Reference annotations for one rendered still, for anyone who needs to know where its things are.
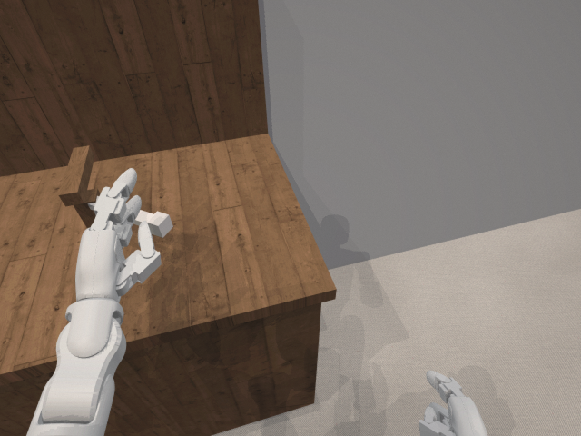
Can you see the right robot hand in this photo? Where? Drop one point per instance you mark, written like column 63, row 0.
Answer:
column 462, row 417

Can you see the tap lever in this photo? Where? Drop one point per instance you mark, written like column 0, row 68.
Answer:
column 159, row 223

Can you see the left robot hand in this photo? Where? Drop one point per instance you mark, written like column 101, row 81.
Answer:
column 100, row 254

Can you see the robot left forearm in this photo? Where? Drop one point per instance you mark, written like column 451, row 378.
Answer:
column 77, row 399

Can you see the counter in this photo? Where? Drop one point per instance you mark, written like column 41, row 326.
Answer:
column 225, row 332

